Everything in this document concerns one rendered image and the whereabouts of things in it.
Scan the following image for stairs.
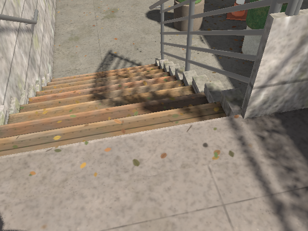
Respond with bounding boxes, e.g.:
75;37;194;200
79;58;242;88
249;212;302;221
0;64;227;157

